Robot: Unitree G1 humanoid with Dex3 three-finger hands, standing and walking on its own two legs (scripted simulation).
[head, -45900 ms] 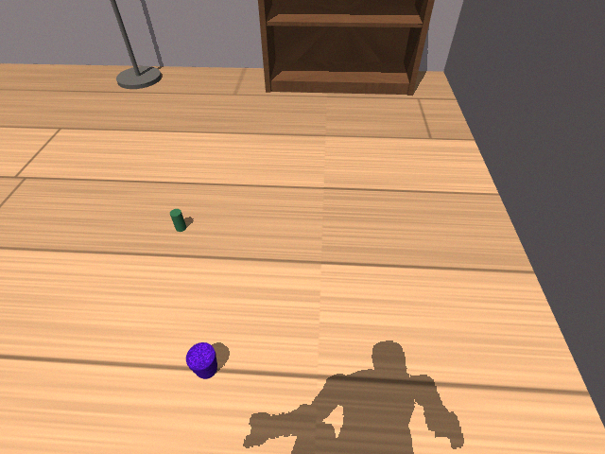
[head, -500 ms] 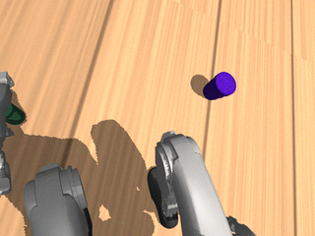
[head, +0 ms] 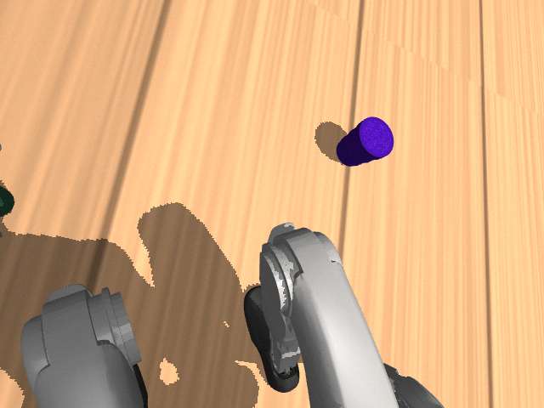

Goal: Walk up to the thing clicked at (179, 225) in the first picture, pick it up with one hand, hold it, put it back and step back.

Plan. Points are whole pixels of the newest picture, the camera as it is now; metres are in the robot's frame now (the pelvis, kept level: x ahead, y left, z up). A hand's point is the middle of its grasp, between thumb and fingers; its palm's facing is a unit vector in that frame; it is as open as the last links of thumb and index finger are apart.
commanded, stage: rest palm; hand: left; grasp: from above
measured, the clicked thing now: out of the picture +0.47 +0.30 -0.25
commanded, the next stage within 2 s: close in 0.32 s
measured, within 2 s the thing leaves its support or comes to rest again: neither
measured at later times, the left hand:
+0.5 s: hand out of the picture +0.45 +0.30 -0.23, palm faces -0.46 -0.14 -0.88, open 13.1 cm
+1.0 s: hand out of the picture +0.45 +0.30 -0.23, palm faces -0.44 -0.14 -0.89, open 10.9 cm
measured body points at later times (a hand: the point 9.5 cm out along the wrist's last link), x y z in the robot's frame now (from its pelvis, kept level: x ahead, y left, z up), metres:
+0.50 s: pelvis +0.00 +0.00 +0.00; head +0.27 +0.11 +0.34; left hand +0.47 +0.30 -0.18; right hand +0.04 -0.26 -0.07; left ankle +0.06 +0.13 -0.27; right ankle +0.11 -0.14 -0.27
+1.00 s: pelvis -0.01 +0.01 +0.00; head +0.26 +0.12 +0.34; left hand +0.47 +0.31 -0.18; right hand +0.03 -0.25 -0.06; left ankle +0.06 +0.13 -0.27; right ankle +0.11 -0.13 -0.27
